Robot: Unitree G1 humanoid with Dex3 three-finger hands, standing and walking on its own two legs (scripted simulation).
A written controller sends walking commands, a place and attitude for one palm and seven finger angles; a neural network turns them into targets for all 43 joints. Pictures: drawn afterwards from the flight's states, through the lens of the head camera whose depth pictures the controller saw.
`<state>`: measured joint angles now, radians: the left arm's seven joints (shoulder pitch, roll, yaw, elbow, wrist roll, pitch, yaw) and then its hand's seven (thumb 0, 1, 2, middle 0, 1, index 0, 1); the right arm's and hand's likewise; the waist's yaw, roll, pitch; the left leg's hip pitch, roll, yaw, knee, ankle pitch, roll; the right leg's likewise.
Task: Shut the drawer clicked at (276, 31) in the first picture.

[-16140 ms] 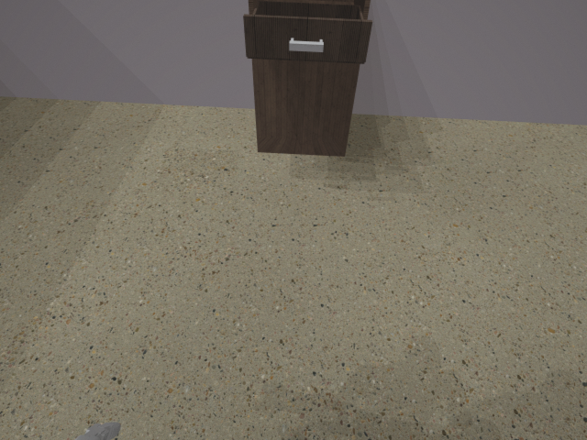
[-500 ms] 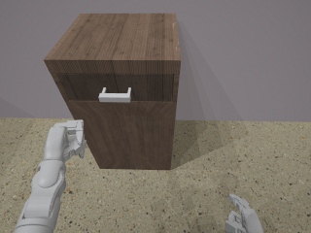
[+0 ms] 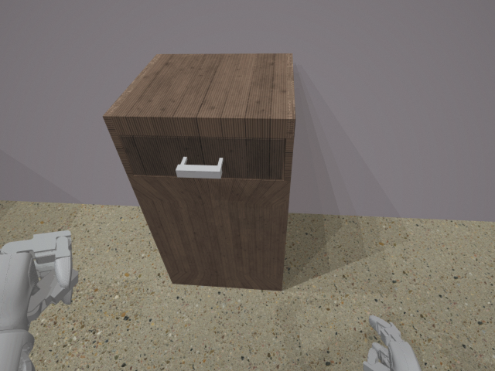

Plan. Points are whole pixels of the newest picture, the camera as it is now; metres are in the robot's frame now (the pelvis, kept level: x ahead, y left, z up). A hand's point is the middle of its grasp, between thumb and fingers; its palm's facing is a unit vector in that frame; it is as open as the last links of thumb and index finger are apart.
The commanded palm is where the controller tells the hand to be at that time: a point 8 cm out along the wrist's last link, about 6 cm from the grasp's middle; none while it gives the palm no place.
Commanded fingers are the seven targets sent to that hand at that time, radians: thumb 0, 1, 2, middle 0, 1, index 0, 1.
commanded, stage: draw the hand back to the body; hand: left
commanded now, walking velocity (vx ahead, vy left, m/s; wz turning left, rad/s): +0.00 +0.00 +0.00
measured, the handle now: (200, 166) +0.63 +0.22 -0.04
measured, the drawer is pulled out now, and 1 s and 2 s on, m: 0.00 0.00 0.00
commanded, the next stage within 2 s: step back with the hand held close in 0.16 s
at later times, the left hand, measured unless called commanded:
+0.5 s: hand (70, 267) +0.19 +0.25 +0.16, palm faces +0.33 -0.83 -0.46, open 3.2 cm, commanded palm +0.12 +0.29 +0.17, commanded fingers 0.00 0.90 0.90 -1.40 -1.60 -1.40 -1.60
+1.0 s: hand (20, 329) +0.11 +0.27 +0.15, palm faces +0.36 -0.80 -0.48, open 3.2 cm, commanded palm +0.06 +0.31 +0.17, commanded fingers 0.00 0.90 0.90 -1.40 -1.60 -1.40 -1.60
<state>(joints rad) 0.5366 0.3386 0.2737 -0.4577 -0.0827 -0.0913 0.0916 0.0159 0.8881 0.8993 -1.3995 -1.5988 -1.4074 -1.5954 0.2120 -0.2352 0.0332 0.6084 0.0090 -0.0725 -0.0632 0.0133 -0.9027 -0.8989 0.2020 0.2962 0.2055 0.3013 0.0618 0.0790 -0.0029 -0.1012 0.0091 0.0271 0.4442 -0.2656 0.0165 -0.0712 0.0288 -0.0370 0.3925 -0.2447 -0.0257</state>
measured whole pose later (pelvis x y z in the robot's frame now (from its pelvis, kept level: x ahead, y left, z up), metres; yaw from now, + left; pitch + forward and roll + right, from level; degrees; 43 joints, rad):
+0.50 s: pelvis -0.01 +0.01 +0.00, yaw -1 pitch -1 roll -1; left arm 0.57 0.35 0.34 -0.47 -0.05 -0.19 0.10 0.01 0.89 0.90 -1.40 -1.60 -1.41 -1.60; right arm 0.17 -0.24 0.00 0.58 0.00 -0.02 -0.06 0.01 -0.90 -0.90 0.20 0.30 0.21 0.30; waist 0.01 0.06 0.02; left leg -0.18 0.00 0.05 0.43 -0.23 0.03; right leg -0.16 0.02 -0.02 0.37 -0.20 -0.01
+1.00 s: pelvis -0.08 +0.03 -0.01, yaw +0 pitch +0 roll -1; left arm 0.61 0.36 0.37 -0.56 -0.01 -0.23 0.12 0.01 0.88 0.90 -1.40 -1.60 -1.41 -1.59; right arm 0.18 -0.21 0.00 0.53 0.00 -0.04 -0.07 0.01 -0.90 -0.90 0.20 0.30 0.21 0.30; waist 0.02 0.02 0.04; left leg -0.38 -0.02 0.05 0.59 -0.23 0.07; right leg -0.35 -0.01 -0.02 0.54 -0.19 0.02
